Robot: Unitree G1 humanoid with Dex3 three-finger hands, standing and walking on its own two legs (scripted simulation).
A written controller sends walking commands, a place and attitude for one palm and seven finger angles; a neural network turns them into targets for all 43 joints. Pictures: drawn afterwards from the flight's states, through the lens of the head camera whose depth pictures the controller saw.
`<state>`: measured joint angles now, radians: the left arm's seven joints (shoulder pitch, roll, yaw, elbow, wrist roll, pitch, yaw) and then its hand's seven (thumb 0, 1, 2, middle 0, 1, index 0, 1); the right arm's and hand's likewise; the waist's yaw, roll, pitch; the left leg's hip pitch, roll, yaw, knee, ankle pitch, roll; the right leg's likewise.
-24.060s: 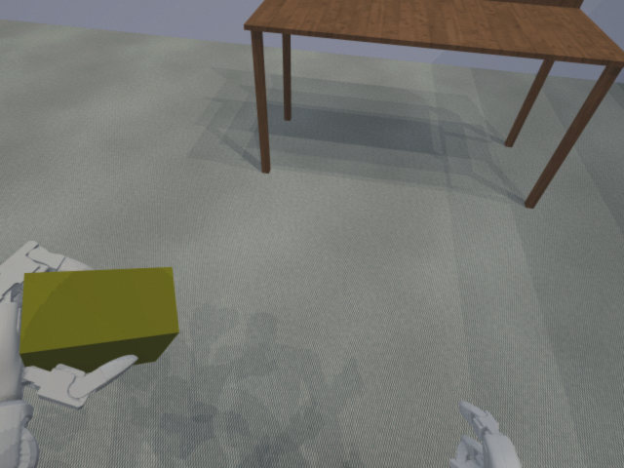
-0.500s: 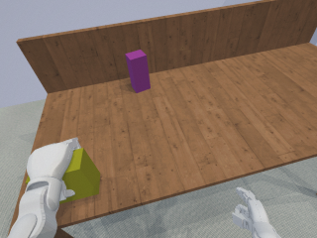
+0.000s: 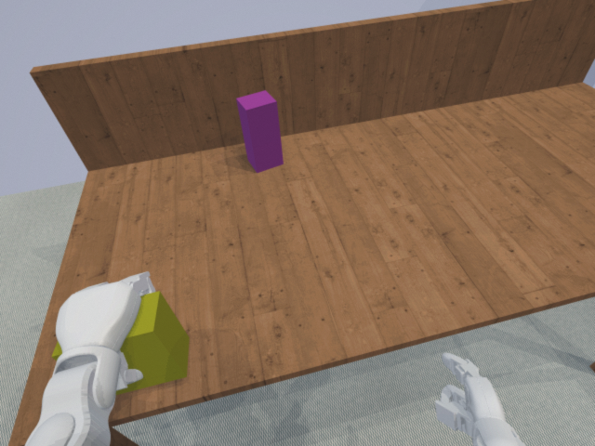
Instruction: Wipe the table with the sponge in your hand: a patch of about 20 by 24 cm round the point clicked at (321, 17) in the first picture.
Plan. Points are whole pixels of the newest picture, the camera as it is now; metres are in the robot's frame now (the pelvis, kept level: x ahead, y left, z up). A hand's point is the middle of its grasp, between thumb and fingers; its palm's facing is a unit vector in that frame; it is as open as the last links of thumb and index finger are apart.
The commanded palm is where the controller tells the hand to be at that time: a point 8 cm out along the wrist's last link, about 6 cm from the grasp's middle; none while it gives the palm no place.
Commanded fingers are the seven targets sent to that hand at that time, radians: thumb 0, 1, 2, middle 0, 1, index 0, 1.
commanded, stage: lower the sponge onto the table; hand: left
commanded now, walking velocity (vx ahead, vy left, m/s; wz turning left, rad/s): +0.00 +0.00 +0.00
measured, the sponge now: (135, 353) +0.20 +0.28 +0.01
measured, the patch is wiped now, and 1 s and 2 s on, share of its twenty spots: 0.00 0.15 0.25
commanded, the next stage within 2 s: wipe forward along the first lane in 0.54 s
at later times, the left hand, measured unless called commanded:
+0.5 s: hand (126, 335) +0.21 +0.28 +0.04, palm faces -0.02 -0.10 -0.99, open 10.5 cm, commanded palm +0.20 +0.27 +0.10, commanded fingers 0.00 0.10 1.30 -1.20 -1.60 -1.20 -1.60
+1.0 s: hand (130, 319) +0.24 +0.29 +0.04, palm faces -0.03 -0.06 -1.00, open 10.5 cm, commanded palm +0.23 +0.29 +0.08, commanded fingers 0.00 0.10 1.30 -1.20 -1.60 -1.20 -1.60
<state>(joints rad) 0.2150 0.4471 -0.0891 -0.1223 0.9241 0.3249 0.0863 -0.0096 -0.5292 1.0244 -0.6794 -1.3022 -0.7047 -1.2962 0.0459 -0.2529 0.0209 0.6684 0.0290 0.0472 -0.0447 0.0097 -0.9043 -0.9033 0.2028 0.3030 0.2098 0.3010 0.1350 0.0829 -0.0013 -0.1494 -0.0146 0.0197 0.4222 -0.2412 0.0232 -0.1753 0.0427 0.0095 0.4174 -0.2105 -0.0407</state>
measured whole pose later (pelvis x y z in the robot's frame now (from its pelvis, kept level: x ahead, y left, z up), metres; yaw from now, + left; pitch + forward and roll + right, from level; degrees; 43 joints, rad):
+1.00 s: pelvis +0.00 -0.01 +0.00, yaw +1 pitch +1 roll +0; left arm 0.03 0.43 -0.09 0.14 0.97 0.30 0.13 -0.02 -0.53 1.03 -0.69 -1.30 -0.71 -1.29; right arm 0.06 -0.25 0.02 0.70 0.05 0.05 -0.06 0.01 -0.90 -0.90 0.20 0.30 0.21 0.30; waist 0.12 0.07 -0.04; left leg -0.25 -0.02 0.00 0.48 -0.25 0.02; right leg -0.27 0.04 -0.01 0.48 -0.23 -0.05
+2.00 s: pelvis -0.01 +0.00 -0.01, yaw +1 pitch +9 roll -1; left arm -0.47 0.54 0.00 0.77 1.01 0.09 0.18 0.01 -0.55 1.03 -0.70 -1.29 -0.72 -1.29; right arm 0.20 -0.28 -0.02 0.72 0.08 0.09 -0.06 0.01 -0.91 -0.90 0.20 0.30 0.21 0.30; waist 0.03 0.05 -0.09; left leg -0.47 -0.02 -0.01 0.58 -0.27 0.03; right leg -0.47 0.04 -0.02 0.54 -0.23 -0.03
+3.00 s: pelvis +0.02 +0.02 -0.01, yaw +2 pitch +10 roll -1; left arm -0.62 0.43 -0.12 0.84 1.00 0.24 0.21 0.00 -0.54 1.03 -0.69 -1.30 -0.71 -1.30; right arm 0.16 -0.25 -0.01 0.73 0.07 0.12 -0.04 0.00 -0.91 -0.90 0.20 0.30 0.21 0.30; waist 0.02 0.05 -0.10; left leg -0.41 -0.04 -0.01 0.53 -0.29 0.05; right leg -0.41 0.02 -0.01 0.48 -0.24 -0.01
